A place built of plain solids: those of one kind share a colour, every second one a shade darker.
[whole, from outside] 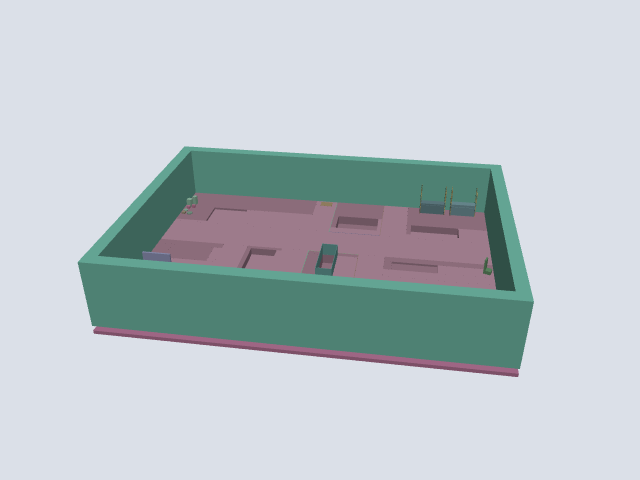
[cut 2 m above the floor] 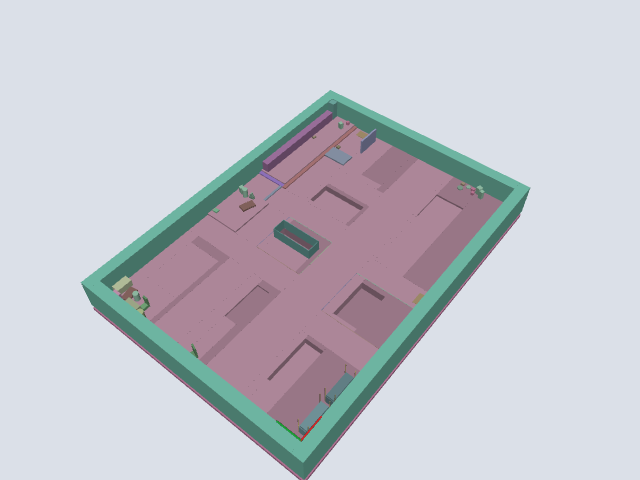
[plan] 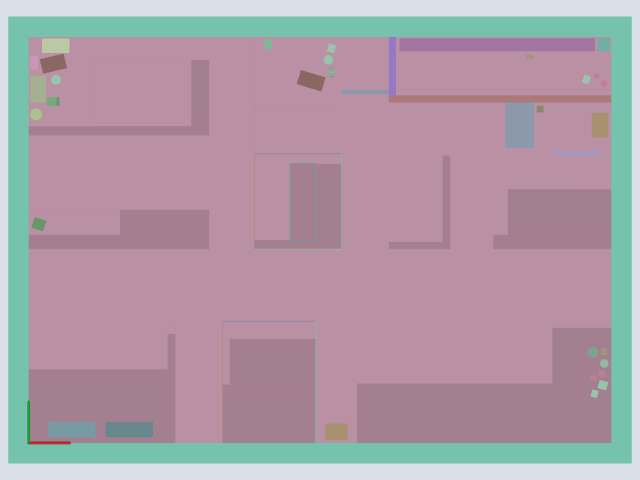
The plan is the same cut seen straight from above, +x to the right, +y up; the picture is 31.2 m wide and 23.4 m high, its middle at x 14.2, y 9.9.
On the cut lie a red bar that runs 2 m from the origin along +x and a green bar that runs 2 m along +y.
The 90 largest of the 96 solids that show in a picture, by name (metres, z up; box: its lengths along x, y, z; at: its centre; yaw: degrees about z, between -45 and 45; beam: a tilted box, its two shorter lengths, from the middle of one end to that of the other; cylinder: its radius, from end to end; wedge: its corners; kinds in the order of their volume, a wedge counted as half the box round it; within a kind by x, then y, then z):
{
 "floor_1": {"box": [2.55, 1.72, 1.32], "at": [1.27, 4.46, -0.66]},
 "floor_2": {"box": [3.2, 3.22, 1.32], "at": [1.6, 17.06, -0.66]},
 "floor_3": {"box": [4.45, 1.22, 1.32], "at": [2.23, 10.76, -0.66]},
 "floor_4": {"box": [7.15, 3.6, 1.32], "at": [3.58, 1.8, -0.66]},
 "floor_5": {"box": [7.15, 0.63, 1.32], "at": [3.58, 5.63, -0.66]},
 "floor_6": {"box": [8.8, 0.7, 1.32], "at": [4.4, 9.8, -0.66]},
 "floor_7": {"box": [8.8, 1.03, 1.32], "at": [4.4, 11.88, -0.66]},
 "floor_8": {"box": [8.8, 2.6, 1.0], "at": [4.4, 13.7, -0.5]},
 "floor_9": {"box": [8.8, 0.45, 1.32], "at": [4.4, 15.22, -0.66]},
 "floor_10": {"box": [8.8, 1.13, 1.32], "at": [4.4, 19.23, -0.66]},
 "floor_11": {"box": [4.22, 1.72, 0.66], "at": [4.66, 4.46, -0.99]},
 "floor_12": {"box": [4.72, 3.22, 1.32], "at": [5.56, 17.06, -0.66]},
 "floor_13": {"box": [3.72, 1.22, 1.15], "at": [6.31, 10.76, -0.74]},
 "floor_14": {"box": [0.38, 1.72, 1.32], "at": [6.96, 4.46, -0.66]},
 "floor_15": {"box": [2.3, 5.95, 1.0], "at": [8.3, 2.98, -0.5]},
 "floor_16": {"box": [0.88, 3.22, 1.32], "at": [8.36, 17.06, -0.66]},
 "floor_17": {"box": [0.63, 1.22, 1.32], "at": [8.48, 10.76, -0.66]},
 "floor_18": {"box": [0.35, 2.22, 1.32], "at": [9.62, 3.96, -0.66]},
 "floor_19": {"box": [2.2, 10.35, 1.0], "at": [9.9, 14.62, -0.5]},
 "floor_20": {"box": [3.72, 2.22, 0.54], "at": [11.66, 3.96, -1.05]},
 "floor_21": {"box": [4.55, 2.85, 1.32], "at": [11.72, 1.43, -0.66]},
 "floor_22": {"box": [4.55, 0.88, 1.32], "at": [11.72, 5.51, -0.66]},
 "floor_23": {"box": [1.75, 3.72, 1.32], "at": [11.88, 11.76, -0.66]},
 "floor_24": {"box": [4.25, 0.45, 1.32], "at": [13.12, 9.68, -0.66]},
 "floor_25": {"box": [4.25, 0.48, 1.32], "at": [13.12, 13.86, -0.66]},
 "floor_26": {"box": [4.25, 2.4, 1.0], "at": [13.12, 15.3, -0.5]},
 "floor_27": {"box": [4.25, 3.3, 1.15], "at": [13.12, 18.15, -0.42]},
 "floor_28": {"box": [1.22, 3.72, 0.51], "at": [13.36, 11.76, -1.06]},
 "floor_29": {"box": [0.48, 2.22, 1.32], "at": [13.76, 3.96, -0.66]},
 "floor_30": {"box": [28.4, 3.5, 1.0], "at": [14.2, 7.7, -0.5]},
 "floor_31": {"box": [1.28, 3.72, 1.32], "at": [14.61, 11.76, -0.66]},
 "floor_32": {"box": [2.0, 5.95, 1.0], "at": [15.0, 2.98, -0.5]},
 "floor_33": {"box": [2.3, 10.35, 1.0], "at": [16.4, 14.62, -0.5]},
 "floor_34": {"box": [0.4, 4.22, 1.32], "at": [17.75, 11.91, -0.66]},
 "floor_35": {"box": [3.0, 0.35, 1.32], "at": [19.05, 9.62, -0.66]},
 "floor_36": {"box": [3.0, 0.38, 1.32], "at": [19.05, 14.21, -0.66]},
 "floor_37": {"box": [2.22, 4.22, 0.71], "at": [19.06, 11.91, -0.96]},
 "floor_38": {"box": [6.3, 2.72, 1.32], "at": [19.15, 4.26, -0.66]},
 "floor_39": {"box": [0.38, 4.22, 1.32], "at": [20.36, 11.91, -0.66]},
 "floor_40": {"box": [2.1, 4.95, 1.0], "at": [21.6, 11.93, -0.5]},
 "floor_41": {"box": [12.4, 2.9, 1.32], "at": [22.2, 1.45, -0.66]},
 "floor_42": {"box": [12.4, 0.33, 1.32], "at": [22.2, 5.79, -0.66]},
 "floor_43": {"box": [10.85, 2.2, 1.0], "at": [22.98, 15.5, -0.5]},
 "floor_44": {"box": [0.7, 2.22, 1.32], "at": [23.0, 11.26, -0.66]},
 "floor_45": {"box": [10.5, 2.85, 1.2], "at": [23.15, 18.38, -0.4]},
 "floor_46": {"box": [3.22, 2.72, 1.14], "at": [23.91, 4.26, -0.75]},
 "floor_47": {"box": [3.72, 2.22, 1.32], "at": [25.21, 11.26, -0.66]},
 "floor_48": {"box": [5.75, 0.7, 1.32], "at": [25.52, 9.8, -0.66]},
 "floor_49": {"box": [5.75, 2.03, 1.32], "at": [25.52, 13.38, -0.66]},
 "floor_50": {"box": [2.88, 2.72, 1.32], "at": [26.96, 4.26, -0.66]},
 "floor_51": {"box": [1.33, 2.22, 1.32], "at": [27.73, 11.26, -0.66]},
 "wall_1": {"box": [1.0, 19.8, 5.5], "at": [-0.5, 9.9, 1.75]},
 "wall_2": {"box": [30.4, 1.0, 5.5], "at": [14.2, -0.5, 1.75]},
 "wall_3": {"box": [30.4, 1.0, 5.5], "at": [14.2, 20.3, 1.75]},
 "wall_4": {"box": [1.0, 19.8, 5.5], "at": [28.9, 9.9, 1.75]},
 "floor_base_1": {"box": [30.4, 21.8, 0.3], "at": [14.2, 9.9, -1.57]},
 "counter_1": {"box": [9.54, 0.64, 0.94], "at": [22.84, 19.42, 0.67]},
 "step_terS_tread_1": {"box": [10.85, 0.35, 1.1], "at": [22.98, 16.77, -0.45]},
 "piece_1": {"box": [2.3, 0.75, 0.87], "at": [2.1, 0.66, 0.43]},
 "piece_2": {"box": [2.22, 0.67, 0.22], "at": [2.1, 0.66, 0.98]},
 "piece_3": {"box": [2.3, 0.75, 0.87], "at": [4.91, 0.66, 0.43]},
 "piece_4": {"box": [2.22, 0.67, 0.14], "at": [4.91, 0.66, 0.94]},
 "sack_pile_1": {"box": [0.77, 1.29, 0.62], "at": [0.46, 17.26, 0.31]},
 "sack_pile_2": {"box": [1.35, 0.71, 0.64], "at": [1.32, 19.38, 0.32]},
 "step_terW_tread_1": {"box": [0.35, 2.85, 1.1], "at": [17.73, 18.38, -0.45]},
 "tall_1": {"box": [0.6, 0.64, 2.05], "at": [28.04, 19.42, 1.23]},
 "bin_1": {"cylinder": 0.24, "from": [1.33, 17.71, 0.0], "to": [1.33, 17.71, 0.77]},
 "bin_2": {"cylinder": 0.23, "from": [14.6, 18.68, 0.15], "to": [14.6, 18.68, 1.0]},
 "bin_3": {"box": [0.36, 0.41, 0.67], "at": [14.76, 19.24, 0.48], "yaw": -17.9},
 "bin_4": {"box": [0.34, 0.4, 0.64], "at": [27.18, 17.73, 0.52], "yaw": -16.8},
 "bin_5": {"box": [0.33, 0.36, 0.81], "at": [27.59, 2.41, 0.41], "yaw": -16.0},
 "bin_6": {"box": [0.44, 0.42, 0.7], "at": [27.99, 2.83, 0.35], "yaw": -15.5},
 "step_hump_1": {"box": [2.3, 0.22, 0.15], "at": [16.4, 17.11, 0.03]},
 "step_hump_2": {"box": [1.4, 2.2, 0.2], "at": [23.93, 15.5, 0.05]},
 "screenN_1": {"box": [2.3, 0.16, 1.5], "at": [26.78, 14.13, 0.75]},
 "rail_1": {"box": [0.04, 3.72, 1.05], "at": [12.73, 11.76, 0.53]},
 "rail_2": {"box": [1.3, 0.04, 1.05], "at": [13.36, 9.88, 0.53]},
 "rail_3": {"box": [1.3, 0.04, 1.05], "at": [13.36, 13.64, 0.53]},
 "rail_4": {"box": [0.04, 3.72, 1.05], "at": [13.99, 11.76, 0.53]},
 "pallet_1": {"box": [1.2, 0.73, 0.2], "at": [1.2, 18.5, 0.05], "yaw": 13.2},
 "pallet_2": {"box": [1.26, 0.72, 0.17], "at": [13.77, 17.66, 0.23], "yaw": -16.9},
 "crate_stack_1": {"box": [0.39, 0.68, 1.24], "at": [0.27, 18.55, 0.62]},
 "barrel_1": {"cylinder": 0.29, "from": [0.36, 16.03, 0.0], "to": [0.36, 16.03, 0.94]},
 "hand_truck_1": {"box": [0.6, 0.54, 0.3], "at": [0.5, 10.66, 0.15], "yaw": -18.9},
 "hand_truck_2": {"box": [0.62, 0.43, 0.28], "at": [1.19, 16.65, 0.14], "yaw": -1.6},
 "low_mat_1": {"box": [1.1, 0.8, 0.06], "at": [15.0, 0.55, -0.02]},
 "low_mat_2": {"box": [0.8, 1.2, 0.06], "at": [27.85, 15.5, -0.02]},
 "hose_coil_1": {"cylinder": 0.26, "from": [27.5, 4.42, -0.05], "to": [27.5, 4.42, 0.09]},
 "hose_coil_2": {"cylinder": 0.21, "from": [28.06, 3.88, -0.05], "to": [28.06, 3.88, 0.08]},
 "carton_folded_1": {"box": [0.38, 0.47, 0.17], "at": [11.68, 19.43, 0.18], "yaw": 1.6}
}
